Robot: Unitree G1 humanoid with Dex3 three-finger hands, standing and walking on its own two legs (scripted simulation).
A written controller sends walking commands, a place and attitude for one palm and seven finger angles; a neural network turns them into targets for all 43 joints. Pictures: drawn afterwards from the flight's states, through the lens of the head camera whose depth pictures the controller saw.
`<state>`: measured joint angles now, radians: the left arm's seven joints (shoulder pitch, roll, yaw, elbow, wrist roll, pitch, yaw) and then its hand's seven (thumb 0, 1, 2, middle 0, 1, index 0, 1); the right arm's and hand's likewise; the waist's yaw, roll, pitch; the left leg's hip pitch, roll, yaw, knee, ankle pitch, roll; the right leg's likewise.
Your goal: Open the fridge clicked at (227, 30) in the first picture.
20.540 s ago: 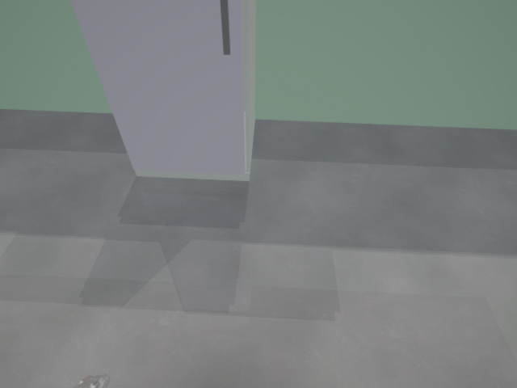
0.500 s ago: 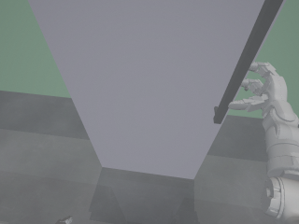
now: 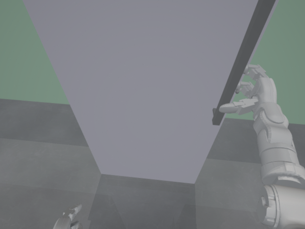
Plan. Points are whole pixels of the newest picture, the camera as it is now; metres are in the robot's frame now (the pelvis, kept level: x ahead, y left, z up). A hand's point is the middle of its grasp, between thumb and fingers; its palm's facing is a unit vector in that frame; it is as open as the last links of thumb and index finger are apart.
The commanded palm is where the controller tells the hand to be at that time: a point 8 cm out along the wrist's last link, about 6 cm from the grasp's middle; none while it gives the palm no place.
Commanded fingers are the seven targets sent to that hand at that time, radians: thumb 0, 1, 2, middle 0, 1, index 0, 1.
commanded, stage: slide the fingers in behind the handle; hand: right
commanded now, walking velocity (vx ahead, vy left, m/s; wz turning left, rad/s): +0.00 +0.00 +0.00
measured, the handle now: (233, 72) +0.50 -0.17 +0.18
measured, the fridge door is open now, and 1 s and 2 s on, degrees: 0 0 0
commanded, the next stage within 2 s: grip the handle and tug to test in 1.12 s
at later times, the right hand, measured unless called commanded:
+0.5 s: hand (230, 92) +0.43 -0.15 +0.16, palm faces +0.05 +1.00 -0.01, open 14.0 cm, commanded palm +0.41 -0.20 +0.16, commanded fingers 0.00 0.50 -0.30 0.30 1.20 0.30 1.20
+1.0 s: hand (224, 90) +0.44 -0.14 +0.16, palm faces +0.05 +1.00 -0.01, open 14.1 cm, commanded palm +0.41 -0.19 +0.16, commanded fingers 0.00 0.50 -0.30 0.30 1.20 0.30 1.20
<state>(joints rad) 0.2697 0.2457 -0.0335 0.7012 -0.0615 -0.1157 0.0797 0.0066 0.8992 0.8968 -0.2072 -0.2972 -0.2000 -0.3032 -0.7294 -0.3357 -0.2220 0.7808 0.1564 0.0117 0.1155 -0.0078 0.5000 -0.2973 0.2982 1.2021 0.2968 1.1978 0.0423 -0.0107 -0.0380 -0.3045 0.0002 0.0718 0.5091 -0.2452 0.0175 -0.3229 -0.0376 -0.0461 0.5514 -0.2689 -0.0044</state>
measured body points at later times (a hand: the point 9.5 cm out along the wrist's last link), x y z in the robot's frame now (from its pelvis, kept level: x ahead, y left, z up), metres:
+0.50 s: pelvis +0.00 +0.01 +0.00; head +0.00 +0.01 +0.45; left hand +0.10 +0.27 -0.11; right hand +0.42 -0.21 +0.17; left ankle +0.01 +0.11 -0.73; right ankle +0.01 -0.11 -0.73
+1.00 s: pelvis +0.00 +0.01 +0.00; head +0.01 +0.01 +0.45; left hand +0.10 +0.26 -0.11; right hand +0.43 -0.19 +0.16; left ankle +0.01 +0.11 -0.73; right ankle +0.01 -0.11 -0.73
